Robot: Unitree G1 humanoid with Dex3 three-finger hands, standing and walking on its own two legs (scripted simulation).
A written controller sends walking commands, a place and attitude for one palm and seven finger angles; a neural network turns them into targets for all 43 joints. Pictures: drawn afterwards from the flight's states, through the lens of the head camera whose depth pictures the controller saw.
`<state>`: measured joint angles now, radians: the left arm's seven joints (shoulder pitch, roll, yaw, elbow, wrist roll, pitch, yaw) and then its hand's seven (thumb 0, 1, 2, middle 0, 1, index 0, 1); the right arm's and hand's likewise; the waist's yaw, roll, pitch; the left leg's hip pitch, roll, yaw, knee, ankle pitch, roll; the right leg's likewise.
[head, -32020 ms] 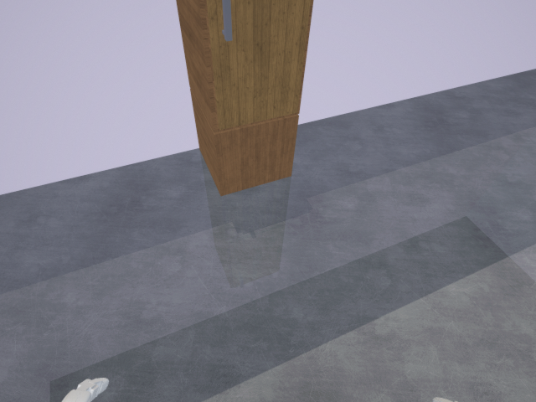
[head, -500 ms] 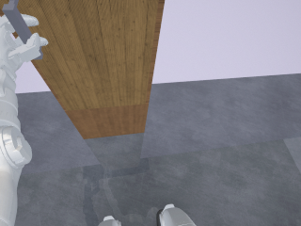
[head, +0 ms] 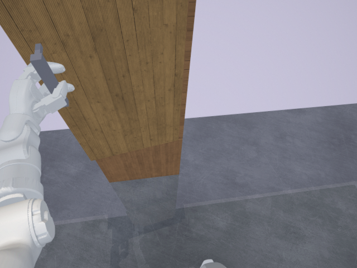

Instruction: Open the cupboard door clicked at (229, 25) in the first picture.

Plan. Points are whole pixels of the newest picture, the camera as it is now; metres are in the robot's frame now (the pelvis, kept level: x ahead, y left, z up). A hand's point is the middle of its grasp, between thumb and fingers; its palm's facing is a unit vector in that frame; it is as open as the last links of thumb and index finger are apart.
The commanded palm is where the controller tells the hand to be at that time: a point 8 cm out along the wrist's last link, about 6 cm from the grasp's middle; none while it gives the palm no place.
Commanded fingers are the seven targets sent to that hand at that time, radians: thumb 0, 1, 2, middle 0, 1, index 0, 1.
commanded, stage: pull the door open along its arc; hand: left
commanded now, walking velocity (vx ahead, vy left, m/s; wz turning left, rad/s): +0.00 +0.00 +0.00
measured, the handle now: (52, 77) +0.52 +0.24 +0.12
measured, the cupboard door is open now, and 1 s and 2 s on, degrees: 9 45 45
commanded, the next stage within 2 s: open thumb and fingers to let go in 0.56 s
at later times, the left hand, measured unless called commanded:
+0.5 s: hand (113, 151) +0.32 +0.10 +0.12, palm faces +0.40 -0.92 +0.04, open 6.3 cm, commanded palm +0.26 +0.16 +0.12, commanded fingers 0.00 0.90 0.90 -0.40 -1.35 -0.40 -1.35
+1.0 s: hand (120, 153) +0.32 +0.08 +0.12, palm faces +0.45 -0.89 -0.01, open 8.7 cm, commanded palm +0.27 +0.13 +0.12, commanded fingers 0.00 -0.36 0.36 -0.31 -1.22 -0.31 -1.22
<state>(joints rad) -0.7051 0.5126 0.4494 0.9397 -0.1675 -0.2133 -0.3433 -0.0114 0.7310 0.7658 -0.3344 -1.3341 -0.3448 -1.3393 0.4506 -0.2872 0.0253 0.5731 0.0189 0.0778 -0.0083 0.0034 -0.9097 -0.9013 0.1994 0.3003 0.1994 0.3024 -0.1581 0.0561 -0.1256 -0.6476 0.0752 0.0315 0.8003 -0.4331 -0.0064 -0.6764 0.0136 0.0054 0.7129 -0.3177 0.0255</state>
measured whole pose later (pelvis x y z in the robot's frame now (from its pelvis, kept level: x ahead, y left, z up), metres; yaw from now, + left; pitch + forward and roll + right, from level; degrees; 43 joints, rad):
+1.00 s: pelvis +0.00 -0.04 +0.02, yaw +5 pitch +2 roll +0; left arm -0.09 -0.10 -0.08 0.08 0.01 0.06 0.49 0.01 0.26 0.62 -0.35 -1.28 -0.36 -1.28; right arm 0.19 -0.19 0.00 0.65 -0.05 0.09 -0.06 0.01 -0.91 -0.90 0.20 0.30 0.20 0.30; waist 0.01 0.06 -0.05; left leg -0.31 0.05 -0.03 0.64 -0.37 -0.05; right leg -0.35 -0.02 -0.06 0.66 -0.35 -0.02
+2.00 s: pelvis -0.04 -0.01 +0.02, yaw +4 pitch +0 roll +0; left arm -0.23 0.05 -0.06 0.29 -0.12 -0.09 0.01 -0.02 -0.50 0.30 -0.14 -0.33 -0.15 -0.32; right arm 0.23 -0.21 0.05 0.61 0.01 -0.10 -0.06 0.01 -0.91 -0.90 0.20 0.30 0.20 0.30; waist 0.02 0.03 -0.02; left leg -0.33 0.01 0.00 0.65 -0.32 -0.01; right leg -0.38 -0.05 -0.02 0.65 -0.28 0.02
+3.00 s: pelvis -0.02 -0.02 +0.01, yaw +5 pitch +0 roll -1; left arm 0.28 0.21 0.14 -0.14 -0.24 -0.11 -0.25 -0.02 -0.50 0.30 -0.15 -0.30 -0.15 -0.30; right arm 0.23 -0.23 0.05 0.60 0.02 -0.23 -0.09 0.01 -0.91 -0.90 0.20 0.30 0.20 0.30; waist 0.04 0.04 -0.02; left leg -0.32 0.03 -0.03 0.69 -0.37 -0.03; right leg -0.34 -0.03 -0.06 0.66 -0.32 0.01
